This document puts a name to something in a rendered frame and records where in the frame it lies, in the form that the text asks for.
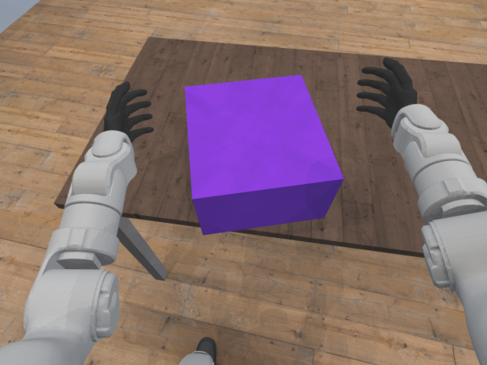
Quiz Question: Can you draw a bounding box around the carton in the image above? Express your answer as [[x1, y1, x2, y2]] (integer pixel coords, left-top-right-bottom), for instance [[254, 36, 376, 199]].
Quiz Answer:
[[185, 75, 344, 235]]

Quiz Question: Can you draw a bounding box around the robot right hand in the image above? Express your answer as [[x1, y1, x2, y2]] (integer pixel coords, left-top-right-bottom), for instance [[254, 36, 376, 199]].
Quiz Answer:
[[356, 57, 417, 128]]

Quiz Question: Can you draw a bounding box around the robot right forearm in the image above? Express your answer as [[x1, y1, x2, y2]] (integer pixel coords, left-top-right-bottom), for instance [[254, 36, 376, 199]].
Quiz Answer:
[[391, 104, 487, 225]]

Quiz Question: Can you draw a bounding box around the left robot foot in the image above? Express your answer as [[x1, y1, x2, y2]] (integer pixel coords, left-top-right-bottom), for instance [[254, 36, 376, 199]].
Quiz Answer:
[[196, 337, 216, 365]]

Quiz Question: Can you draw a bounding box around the robot right upper arm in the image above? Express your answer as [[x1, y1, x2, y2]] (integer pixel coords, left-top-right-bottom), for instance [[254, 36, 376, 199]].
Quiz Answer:
[[421, 211, 487, 365]]

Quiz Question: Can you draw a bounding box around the robot left hand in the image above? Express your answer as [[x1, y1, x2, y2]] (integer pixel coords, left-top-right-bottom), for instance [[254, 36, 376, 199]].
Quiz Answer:
[[103, 81, 154, 143]]

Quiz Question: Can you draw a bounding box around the table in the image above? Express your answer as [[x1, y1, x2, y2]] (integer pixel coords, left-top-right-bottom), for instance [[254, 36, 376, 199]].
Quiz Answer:
[[54, 37, 487, 281]]

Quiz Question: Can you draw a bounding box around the robot left shin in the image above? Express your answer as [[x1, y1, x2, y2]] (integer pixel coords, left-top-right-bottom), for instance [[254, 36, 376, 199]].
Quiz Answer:
[[192, 351, 213, 362]]

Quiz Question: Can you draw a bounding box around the robot left forearm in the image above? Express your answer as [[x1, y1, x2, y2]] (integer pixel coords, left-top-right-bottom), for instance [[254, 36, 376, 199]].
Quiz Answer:
[[23, 130, 137, 334]]

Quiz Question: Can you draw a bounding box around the robot left upper arm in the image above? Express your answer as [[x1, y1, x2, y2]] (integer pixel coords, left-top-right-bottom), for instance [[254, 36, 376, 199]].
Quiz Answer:
[[0, 269, 120, 365]]

